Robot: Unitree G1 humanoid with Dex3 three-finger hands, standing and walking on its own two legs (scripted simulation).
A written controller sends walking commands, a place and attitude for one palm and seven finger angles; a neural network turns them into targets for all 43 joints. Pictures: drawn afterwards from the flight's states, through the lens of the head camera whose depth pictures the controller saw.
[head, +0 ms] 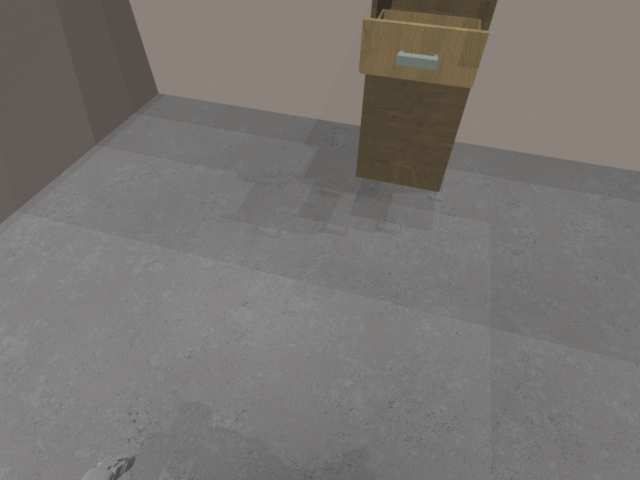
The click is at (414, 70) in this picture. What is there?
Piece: drawer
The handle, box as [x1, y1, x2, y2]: [396, 50, 437, 69]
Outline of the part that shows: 397,54 396,64 435,69 437,54 433,56 404,53 403,50 401,50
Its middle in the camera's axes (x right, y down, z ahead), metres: +0.30 -0.55 +1.18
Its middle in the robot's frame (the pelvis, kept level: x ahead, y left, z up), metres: +1.27 -0.24 -0.02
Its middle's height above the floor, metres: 0.75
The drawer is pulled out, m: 0.29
